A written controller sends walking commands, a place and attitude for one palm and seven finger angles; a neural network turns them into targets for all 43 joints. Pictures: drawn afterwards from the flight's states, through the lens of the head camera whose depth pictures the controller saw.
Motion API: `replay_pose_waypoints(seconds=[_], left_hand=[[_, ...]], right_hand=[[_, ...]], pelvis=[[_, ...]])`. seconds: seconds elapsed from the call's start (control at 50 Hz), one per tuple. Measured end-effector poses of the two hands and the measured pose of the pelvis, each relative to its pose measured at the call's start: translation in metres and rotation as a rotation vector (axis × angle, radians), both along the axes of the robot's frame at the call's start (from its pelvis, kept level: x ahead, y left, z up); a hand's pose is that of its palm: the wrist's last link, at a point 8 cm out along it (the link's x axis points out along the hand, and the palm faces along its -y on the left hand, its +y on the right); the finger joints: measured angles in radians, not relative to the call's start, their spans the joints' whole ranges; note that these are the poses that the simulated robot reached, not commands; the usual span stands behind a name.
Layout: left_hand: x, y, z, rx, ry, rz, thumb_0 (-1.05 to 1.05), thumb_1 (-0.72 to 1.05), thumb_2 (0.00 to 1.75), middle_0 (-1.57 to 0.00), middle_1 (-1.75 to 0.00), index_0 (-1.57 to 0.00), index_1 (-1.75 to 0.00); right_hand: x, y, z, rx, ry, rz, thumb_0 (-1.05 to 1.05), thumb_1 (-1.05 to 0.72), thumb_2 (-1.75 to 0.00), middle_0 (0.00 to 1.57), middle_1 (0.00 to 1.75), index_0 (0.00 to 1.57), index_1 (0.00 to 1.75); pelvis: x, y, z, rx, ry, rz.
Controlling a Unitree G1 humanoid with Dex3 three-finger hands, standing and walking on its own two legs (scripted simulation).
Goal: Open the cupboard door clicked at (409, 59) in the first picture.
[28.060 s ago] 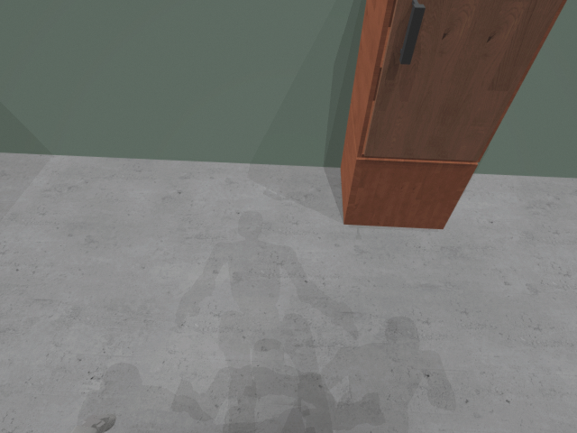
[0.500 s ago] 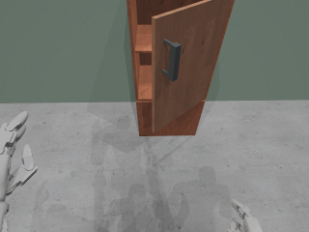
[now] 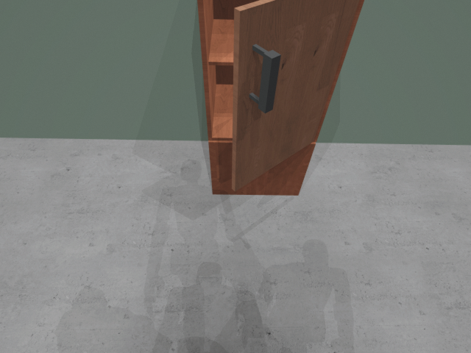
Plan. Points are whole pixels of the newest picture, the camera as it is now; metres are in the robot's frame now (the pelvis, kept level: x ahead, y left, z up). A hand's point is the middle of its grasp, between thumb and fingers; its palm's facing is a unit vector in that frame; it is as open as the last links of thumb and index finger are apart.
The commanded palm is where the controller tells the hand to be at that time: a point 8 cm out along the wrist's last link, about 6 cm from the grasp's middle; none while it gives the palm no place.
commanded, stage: let the arm hang, fingers relaxed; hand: left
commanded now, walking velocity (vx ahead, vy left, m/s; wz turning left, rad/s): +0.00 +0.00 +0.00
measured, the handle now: (261, 79) +0.66 -0.02 +0.10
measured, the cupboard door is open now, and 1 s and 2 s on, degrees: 39 39 39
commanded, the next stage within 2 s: look to check the result in 0.56 s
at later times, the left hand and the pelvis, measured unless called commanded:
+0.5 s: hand out of the picture +0.06 +0.17 -0.17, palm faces +0.01 -0.98 -0.22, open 7.3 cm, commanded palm none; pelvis +0.03 -0.01 +0.00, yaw +0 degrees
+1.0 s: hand out of the picture +0.07 +0.19 -0.16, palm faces +0.00 -0.96 -0.27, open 7.3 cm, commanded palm none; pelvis +0.04 -0.02 +0.01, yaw -1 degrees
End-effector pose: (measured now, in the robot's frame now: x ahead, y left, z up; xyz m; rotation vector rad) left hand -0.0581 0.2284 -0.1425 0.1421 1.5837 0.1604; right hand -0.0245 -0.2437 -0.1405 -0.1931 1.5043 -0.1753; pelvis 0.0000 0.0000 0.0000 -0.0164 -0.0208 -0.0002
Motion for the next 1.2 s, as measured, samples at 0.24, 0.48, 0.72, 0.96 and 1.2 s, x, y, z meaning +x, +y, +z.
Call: replay_pose_waypoints(seconds=[0.24, 0.48, 0.72, 0.96, 1.2], left_hand=[[0.047, 0.012, 0.011, 0.083, -0.112, -0.019, 0.00, 0.91, 0.90, -0.20, -0.29, -0.20, -0.29], [0.113, -0.012, 0.006, 0.031, -0.252, -0.055, 0.00, 0.91, 0.90, -0.21, -0.29, -0.20, -0.29], [0.119, -0.006, 0.009, 0.051, -0.227, -0.057, 0.00, 0.91, 0.90, -0.21, -0.30, -0.20, -0.29], [0.118, 0.004, 0.013, 0.078, -0.202, -0.056, 0.00, 0.91, 0.90, -0.21, -0.29, -0.20, -0.29], [0.134, 0.005, 0.014, 0.076, -0.225, -0.072, 0.00, 0.91, 0.90, -0.21, -0.30, -0.20, -0.29]], right_hand=[[0.027, 0.028, -0.017, 0.101, -0.060, -0.014, 0.02, -0.92, -0.89, 0.21, 0.30, 0.20, 0.30], [0.054, 0.004, -0.009, 0.053, -0.117, -0.011, 0.01, -0.91, -0.89, 0.20, 0.30, 0.20, 0.30], [0.077, -0.012, -0.004, 0.026, -0.130, 0.005, 0.01, -0.91, -0.89, 0.20, 0.30, 0.20, 0.30], [0.098, -0.024, 0.000, 0.002, -0.152, 0.025, 0.01, -0.91, -0.89, 0.20, 0.30, 0.20, 0.30], [0.111, -0.029, 0.004, -0.010, -0.171, 0.032, 0.01, -0.91, -0.89, 0.20, 0.30, 0.20, 0.30]], pelvis=[[0.011, -0.004, 0.000, 0.015, -0.005, -0.004], [0.024, -0.011, 0.002, 0.021, -0.007, -0.007], [0.035, -0.017, 0.004, 0.020, 0.000, -0.008], [0.042, -0.019, 0.006, 0.020, -0.001, -0.010], [0.047, -0.019, 0.007, 0.022, 0.002, -0.014]])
